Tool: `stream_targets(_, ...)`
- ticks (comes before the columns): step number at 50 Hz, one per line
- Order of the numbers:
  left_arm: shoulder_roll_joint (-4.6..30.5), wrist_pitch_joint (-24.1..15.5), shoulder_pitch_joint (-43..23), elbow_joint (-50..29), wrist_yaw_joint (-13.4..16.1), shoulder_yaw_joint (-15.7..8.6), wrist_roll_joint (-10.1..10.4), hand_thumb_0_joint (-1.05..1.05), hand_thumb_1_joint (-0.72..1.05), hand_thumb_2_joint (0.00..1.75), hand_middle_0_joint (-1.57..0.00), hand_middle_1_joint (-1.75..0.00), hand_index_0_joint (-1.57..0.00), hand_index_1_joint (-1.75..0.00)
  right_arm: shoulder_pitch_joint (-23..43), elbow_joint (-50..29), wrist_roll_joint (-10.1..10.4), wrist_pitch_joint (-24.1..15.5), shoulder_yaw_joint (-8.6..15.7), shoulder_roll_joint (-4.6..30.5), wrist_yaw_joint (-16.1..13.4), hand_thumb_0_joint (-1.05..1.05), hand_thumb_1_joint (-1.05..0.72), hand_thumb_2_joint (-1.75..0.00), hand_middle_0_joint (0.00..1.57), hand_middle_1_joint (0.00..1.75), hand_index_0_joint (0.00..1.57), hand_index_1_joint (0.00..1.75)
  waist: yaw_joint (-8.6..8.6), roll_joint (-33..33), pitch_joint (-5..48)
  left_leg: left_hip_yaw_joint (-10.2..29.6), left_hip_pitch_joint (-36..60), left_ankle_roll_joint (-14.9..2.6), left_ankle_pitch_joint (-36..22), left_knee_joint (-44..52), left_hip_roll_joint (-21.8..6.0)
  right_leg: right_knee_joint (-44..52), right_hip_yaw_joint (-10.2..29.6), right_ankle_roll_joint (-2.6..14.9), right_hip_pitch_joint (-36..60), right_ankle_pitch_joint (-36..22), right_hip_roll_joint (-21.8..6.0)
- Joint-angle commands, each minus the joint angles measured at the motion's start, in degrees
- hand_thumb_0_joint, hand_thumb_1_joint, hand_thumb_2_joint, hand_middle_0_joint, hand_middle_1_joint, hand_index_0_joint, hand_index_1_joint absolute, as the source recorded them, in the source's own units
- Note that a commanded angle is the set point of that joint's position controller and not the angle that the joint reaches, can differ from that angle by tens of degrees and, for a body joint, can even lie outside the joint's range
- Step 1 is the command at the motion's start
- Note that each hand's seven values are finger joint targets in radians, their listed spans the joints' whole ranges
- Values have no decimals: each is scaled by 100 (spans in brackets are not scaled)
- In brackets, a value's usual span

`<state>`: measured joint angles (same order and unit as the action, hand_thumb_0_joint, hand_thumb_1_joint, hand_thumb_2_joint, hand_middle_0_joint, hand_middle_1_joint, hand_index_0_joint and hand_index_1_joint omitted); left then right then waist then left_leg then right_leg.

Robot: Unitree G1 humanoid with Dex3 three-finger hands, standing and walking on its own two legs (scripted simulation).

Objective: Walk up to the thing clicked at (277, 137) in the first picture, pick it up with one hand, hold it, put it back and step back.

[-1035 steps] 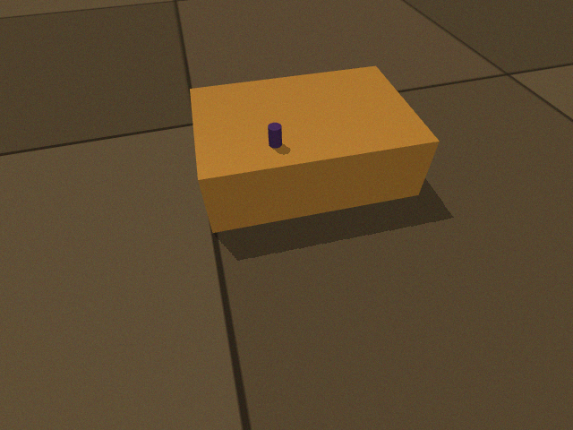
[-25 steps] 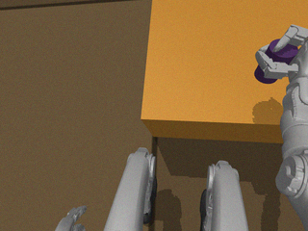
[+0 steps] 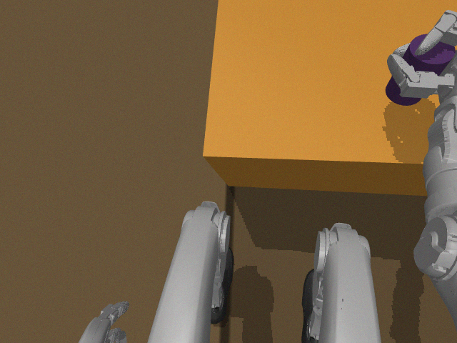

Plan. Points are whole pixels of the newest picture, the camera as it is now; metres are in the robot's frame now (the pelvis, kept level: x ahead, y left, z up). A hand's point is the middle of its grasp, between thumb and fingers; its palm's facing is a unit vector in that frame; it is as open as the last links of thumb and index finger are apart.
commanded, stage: lower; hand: right
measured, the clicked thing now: (416, 72) +0.54 -0.19 -0.02
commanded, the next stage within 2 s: loosen in 0.66 s
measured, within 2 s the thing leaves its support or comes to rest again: rests again in 0.48 s
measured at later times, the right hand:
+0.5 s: hand (405, 71) +0.55 -0.18 -0.03, palm faces +0.09 +1.00 -0.02, open 5.4 cm
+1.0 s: hand (406, 68) +0.56 -0.18 -0.04, palm faces +0.10 +0.99 -0.02, open 5.6 cm
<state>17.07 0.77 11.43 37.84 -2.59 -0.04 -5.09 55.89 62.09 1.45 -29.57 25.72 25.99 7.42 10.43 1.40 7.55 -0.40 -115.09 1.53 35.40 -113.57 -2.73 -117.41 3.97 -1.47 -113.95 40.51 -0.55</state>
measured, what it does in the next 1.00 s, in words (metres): lowers itself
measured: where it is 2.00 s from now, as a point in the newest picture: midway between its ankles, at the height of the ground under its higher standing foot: (264, 310)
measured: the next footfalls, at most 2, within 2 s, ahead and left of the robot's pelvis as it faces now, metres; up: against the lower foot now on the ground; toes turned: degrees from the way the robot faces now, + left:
none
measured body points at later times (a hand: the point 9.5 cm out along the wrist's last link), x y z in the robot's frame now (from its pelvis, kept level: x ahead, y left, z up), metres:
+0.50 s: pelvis -0.01 +0.00 -0.04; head +0.22 -0.03 +0.34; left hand +0.02 +0.29 -0.16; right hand +0.54 -0.23 -0.03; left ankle +0.10 +0.14 -0.41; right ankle +0.07 -0.13 -0.41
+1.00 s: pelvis -0.01 +0.00 -0.05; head +0.22 -0.03 +0.33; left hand +0.02 +0.29 -0.17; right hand +0.55 -0.23 -0.03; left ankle +0.10 +0.14 -0.41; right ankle +0.07 -0.13 -0.41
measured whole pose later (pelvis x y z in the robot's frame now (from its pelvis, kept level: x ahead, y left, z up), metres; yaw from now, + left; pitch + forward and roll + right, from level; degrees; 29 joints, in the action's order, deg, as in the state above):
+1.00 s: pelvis -0.01 +0.00 -0.05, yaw +1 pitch +35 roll +4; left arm 17.9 3.5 12.4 37.4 -3.3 2.6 -5.5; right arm 61.4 65.1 -0.3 -27.1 25.7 30.2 6.1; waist 12.5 1.4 5.5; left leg -0.6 -123.2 1.9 34.7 -122.5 -2.7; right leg -127.4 5.2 -1.5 -122.7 40.2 0.2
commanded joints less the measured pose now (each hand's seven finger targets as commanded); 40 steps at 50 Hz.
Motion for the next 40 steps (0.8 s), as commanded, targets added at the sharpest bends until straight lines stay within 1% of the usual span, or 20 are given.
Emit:
stream_targets(1, 1207, 12, 1272, -110, 94, -430, 27, 0, 91, 90, -20, -30, -21, -30, 2479, -1304, 18, -349, 65, 1357, -73, 0, -51, -133, 136, 143, 137, 143, 100, 870, 4411, -205, 2652, -334, -1241, 1032, 89, 1304, -240, 236, 2336, -1326, 58)
stream_targets(2, 1186, 18, 1271, -87, 103, -401, 28, 0, 91, 89, -21, -30, -21, -30, 2689, -1388, 32, -350, 19, 1298, -54, 0, -51, -135, 136, 144, 138, 144, 158, 932, 4365, -223, 2458, -345, -1193, 1004, 90, 1300, -214, 224, 2364, -1302, 60)
stream_targets(4, 1209, 40, 1311, -62, 95, -404, 15, 0, 91, 89, -20, -30, -21, -30, 2456, -1110, 9, -302, 158, 1458, -92, 0, -52, -136, 138, 146, 140, 146, 103, 805, 4316, -195, 2674, -324, -1319, 950, 84, 1165, -258, 247, 2127, -1363, 68)
stream_targets(8, 1160, 59, 1249, -82, 92, -352, 15, 0, 91, 89, -20, -30, -21, -30, 2635, -1094, -4, -292, 107, 1418, -69, 0, -52, -137, 138, 146, 140, 146, 202, 657, 4103, -191, 2499, -312, -1184, 873, 88, 1003, -267, 285, 1733, -1172, 70)
stream_targets(10, 1153, 75, 1262, -96, 80, -322, 30, 0, 90, 90, -20, -30, -20, -30, 2530, -867, -23, -286, 225, 1527, -91, 0, -51, -136, 138, 146, 140, 146, 160, 550, 3950, -196, 2446, -308, -1075, 843, 93, 987, -278, 292, 1556, -1084, 80)
stream_targets(11, 1187, 80, 1261, -74, 75, -345, 10, 0, 90, 90, -21, -30, -20, -30, 2451, -734, -40, -266, 114, 1377, -72, 0, -52, -137, 139, 147, 141, 147, 214, 599, 3780, -213, 2333, -311, -981, 827, 93, 981, -274, 288, 1454, -974, 84)
stream_targets(12, 1188, 76, 1236, -105, 71, -321, 21, 0, 90, 89, -21, -30, -21, -30, 2664, -858, -22, -292, 136, 1423, -73, 0, -51, -136, 138, 146, 140, 146, 238, 584, 3745, -230, 2218, -311, -842, 835, 97, 1002, -248, 301, 1434, -820, 85)
stream_targets(13, 1239, 73, 1274, -76, 59, -334, 22, 0, 90, 89, -21, -30, -21, -30, 2455, -587, -67, -265, 116, 1383, -59, 0, -49, -135, 136, 145, 138, 145, 252, 606, 3697, -262, 2101, -315, -843, 771, 101, 1000, -233, 284, 1508, -854, 81)
stream_targets(15, 1222, 100, 1316, -104, 47, -309, -1, 0, 90, 90, -21, -30, -21, -30, 2723, -893, -89, -319, 112, 1481, -42, 0, -47, -133, 135, 143, 137, 143, 265, 742, 3883, -264, 2104, -318, -910, 688, 101, 938, -242, 274, 1577, -924, 80)
stream_targets(16, 1246, 110, 1299, -102, 47, -313, 2, 0, 90, 90, -21, -30, -21, -30, 2732, -914, -100, -318, 118, 1553, -34, 0, -47, -133, 135, 143, 136, 143, 205, 868, 3950, -270, 2051, -336, -946, 619, 93, 950, -238, 253, 1670, -1000, 79)
stream_targets(17, 1264, 114, 1311, -98, 34, -317, -7, 0, 90, 90, -21, -30, -20, -30, 2730, -814, -94, -302, 44, 1434, -32, 0, -46, -132, 134, 142, 136, 142, 241, 911, 3949, -291, 1998, -339, -987, 565, 89, 915, -224, 236, 1721, -1056, 80)
stream_targets(18, 1256, 123, 1343, -129, 32, -318, -15, 0, 90, 90, -21, -30, -21, -30, 2935, -1048, -102, -322, 110, 1577, -37, 0, -45, -131, 133, 141, 135, 141, 236, 929, 4149, -285, 2062, -339, -1018, 544, 96, 876, -222, 238, 1745, -1086, 73)
stream_targets(23, 1323, 128, 1379, -61, 42, -306, -26, 0, 88, 91, -21, -30, -20, -30, 2957, -924, -69, -293, 98, 1596, -60, 0, -43, -131, 133, 141, 135, 141, 300, 892, 4041, -292, 2116, -318, -894, 520, 84, 762, -255, 254, 1500, -880, 88)
stream_targets(25, 1315, 140, 1388, -87, 40, -295, -28, 0, 89, 90, -20, -30, -20, -30, 3085, -1198, -80, -295, 102, 1652, -75, 0, -47, -133, 135, 142, 136, 142, 249, 1000, 4286, -295, 2080, -330, -969, 472, 91, 736, -261, 239, 1674, -989, 80)
stream_targets(30, 1352, 164, 1397, 15, 52, -265, -48, 0, 89, 90, -21, -30, -20, -30, 2865, -848, -89, -237, 83, 1535, -115, 0, -48, -132, 135, 142, 137, 142, 344, 907, 3903, -317, 2025, -311, -1027, 418, 88, 615, -248, 248, 1386, -1013, 94)
stream_targets(31, 1313, 171, 1395, -54, 51, -239, -31, 0, 88, 90, -21, -30, -20, -30, 2935, -1010, -94, -240, 238, 1755, -159, 0, -47, -131, 134, 141, 135, 141, 247, 826, 4060, -300, 2098, -311, -1041, 411, 93, 624, -262, 259, 1376, -1046, 91)
stream_targets(33, 1325, 208, 1367, -37, 44, -230, -50, 0, 89, 90, -20, -30, -20, -30, 2870, -943, -138, -225, 85, 1615, -158, 0, -48, -130, 134, 140, 135, 140, 269, 1011, 3958, -323, 1946, -336, -1082, 350, 91, 632, -261, 226, 1524, -1142, 85)
stream_targets(35, 1383, 205, 1381, -13, 34, -261, -62, 0, 88, 90, -21, -30, -20, -31, 2624, -571, -136, -189, 31, 1398, -146, 0, -47, -131, 133, 140, 135, 141, 377, 846, 3655, -380, 1832, -318, -1003, 347, 102, 595, -197, 244, 1312, -1020, 91)
stream_targets(38, 1377, 234, 1396, -59, 11, -243, -69, 0, 87, 91, -21, -29, -20, -30, 2802, -804, -150, -215, 61, 1500, -145, 0, -45, -128, 132, 138, 133, 138, 377, 896, 3732, -384, 1830, -322, -987, 305, 96, 615, -196, 240, 1331, -1007, 93)
stream_targets(40, 1376, 243, 1357, -80, 15, -222, -59, 0, 93, 87, -21, -31, -22, -30, 2845, -852, -181, -188, -28, 1522, -133, 0, -29, -112, 129, 126, 129, 126, 392, 983, 3782, -394, 1731, -328, -939, 293, 106, 580, -198, 241, 1432, -963, 81)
